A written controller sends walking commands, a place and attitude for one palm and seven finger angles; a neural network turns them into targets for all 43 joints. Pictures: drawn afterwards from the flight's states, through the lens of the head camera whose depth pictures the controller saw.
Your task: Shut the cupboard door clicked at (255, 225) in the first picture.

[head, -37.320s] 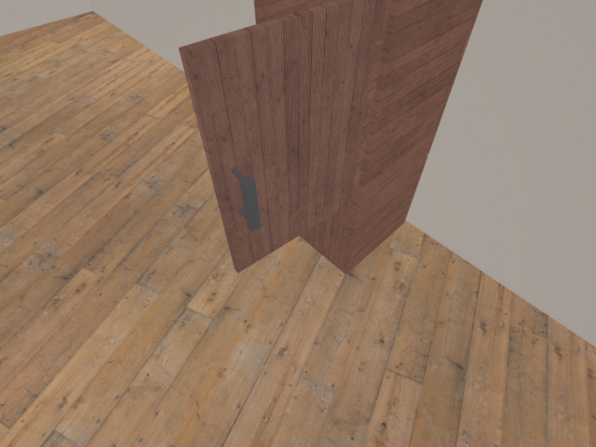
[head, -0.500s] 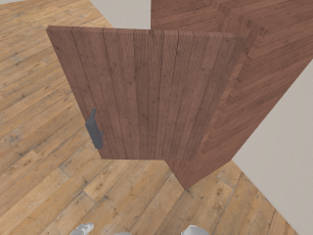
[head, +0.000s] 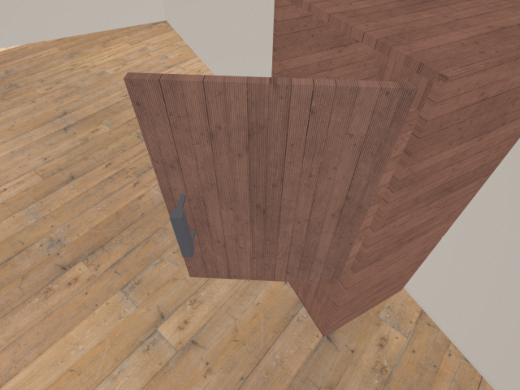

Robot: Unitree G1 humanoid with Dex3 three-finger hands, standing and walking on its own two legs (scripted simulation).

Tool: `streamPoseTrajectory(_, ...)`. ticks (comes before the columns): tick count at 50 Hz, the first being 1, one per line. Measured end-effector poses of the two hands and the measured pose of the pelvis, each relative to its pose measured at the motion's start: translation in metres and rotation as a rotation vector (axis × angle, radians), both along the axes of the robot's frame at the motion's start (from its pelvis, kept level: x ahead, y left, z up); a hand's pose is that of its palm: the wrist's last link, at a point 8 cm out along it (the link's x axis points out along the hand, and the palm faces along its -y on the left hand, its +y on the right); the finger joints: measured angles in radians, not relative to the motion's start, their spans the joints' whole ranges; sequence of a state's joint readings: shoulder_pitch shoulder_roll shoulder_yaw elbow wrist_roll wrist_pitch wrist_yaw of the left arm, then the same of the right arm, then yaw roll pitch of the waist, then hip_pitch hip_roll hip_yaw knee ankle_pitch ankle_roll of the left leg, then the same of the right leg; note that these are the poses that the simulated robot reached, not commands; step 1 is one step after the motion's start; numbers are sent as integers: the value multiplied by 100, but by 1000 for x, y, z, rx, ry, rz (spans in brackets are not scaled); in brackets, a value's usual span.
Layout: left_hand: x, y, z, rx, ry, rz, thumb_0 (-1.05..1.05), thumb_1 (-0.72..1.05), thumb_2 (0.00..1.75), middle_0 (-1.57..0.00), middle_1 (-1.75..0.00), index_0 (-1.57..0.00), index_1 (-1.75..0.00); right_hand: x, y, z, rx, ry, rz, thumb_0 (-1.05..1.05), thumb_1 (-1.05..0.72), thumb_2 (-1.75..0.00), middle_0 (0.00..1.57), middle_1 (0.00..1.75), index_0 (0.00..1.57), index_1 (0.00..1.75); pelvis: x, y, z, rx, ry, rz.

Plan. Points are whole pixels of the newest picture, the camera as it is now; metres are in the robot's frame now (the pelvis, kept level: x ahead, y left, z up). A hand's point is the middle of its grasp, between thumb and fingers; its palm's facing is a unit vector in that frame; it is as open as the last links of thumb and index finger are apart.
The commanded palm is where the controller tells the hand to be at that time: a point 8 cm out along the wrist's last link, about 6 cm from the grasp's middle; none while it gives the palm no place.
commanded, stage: come to a stop and stand still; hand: left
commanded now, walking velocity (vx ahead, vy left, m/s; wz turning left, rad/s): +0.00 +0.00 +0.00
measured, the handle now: (185, 226) +0.43 +0.19 -0.05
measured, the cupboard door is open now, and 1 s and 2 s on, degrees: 59 59 59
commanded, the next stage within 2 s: look again from close up in 0.12 s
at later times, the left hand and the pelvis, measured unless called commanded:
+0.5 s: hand out of the picture +0.03 +0.19 -0.17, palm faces -0.03 -0.97 -0.23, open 7.4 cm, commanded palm none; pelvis -0.01 +0.00 +0.01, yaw +0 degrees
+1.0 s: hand (141, 352) +0.18 +0.19 -0.03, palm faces +0.25 -0.96 -0.10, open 7.2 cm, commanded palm +0.10 +0.23 -0.06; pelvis -0.01 +0.00 -0.01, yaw +5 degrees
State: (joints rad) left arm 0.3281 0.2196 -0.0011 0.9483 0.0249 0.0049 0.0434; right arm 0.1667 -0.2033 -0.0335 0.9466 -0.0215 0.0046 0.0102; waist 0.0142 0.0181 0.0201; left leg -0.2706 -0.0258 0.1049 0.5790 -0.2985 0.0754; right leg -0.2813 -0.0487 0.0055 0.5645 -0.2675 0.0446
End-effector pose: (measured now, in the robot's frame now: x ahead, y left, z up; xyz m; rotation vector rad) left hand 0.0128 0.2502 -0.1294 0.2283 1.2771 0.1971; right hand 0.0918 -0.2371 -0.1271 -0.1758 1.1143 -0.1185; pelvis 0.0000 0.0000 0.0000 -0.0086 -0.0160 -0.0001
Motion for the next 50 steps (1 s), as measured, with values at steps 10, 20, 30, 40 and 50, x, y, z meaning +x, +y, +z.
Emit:
streamPoseTrajectory(10,-1,-10,-5,-42,18,-16,1,91,90,-20,-30,-20,-30,-32,-9,1,-30,89,-26,0,-90,-90,20,30,20,30,-4,1,4,4,-14,0)
streamPoseTrajectory(20,7,-10,-5,-50,21,-36,1,91,90,-20,-30,-20,-30,-65,-5,-1,-21,177,-62,0,-90,-90,20,30,20,30,-6,3,7,6,-14,-2)
streamPoseTrajectory(30,7,-9,-5,-50,35,-37,1,91,90,-20,-30,-20,-30,-79,8,-4,4,217,-82,0,-90,-90,20,30,20,30,-5,6,8,6,-15,-6)
streamPoseTrajectory(40,-2,-14,-7,-68,67,-18,1,91,90,-20,-30,-20,-30,-77,17,-5,17,228,-83,0,-91,-90,20,30,20,30,-2,8,9,6,-15,-4)
streamPoseTrajectory(50,132,-10,115,-41,-942,41,2,91,90,-23,-34,-24,-33,-2,-4,20,-34,-314,60,1,-91,-90,20,30,20,30,-8,-2,-12,20,40,92)
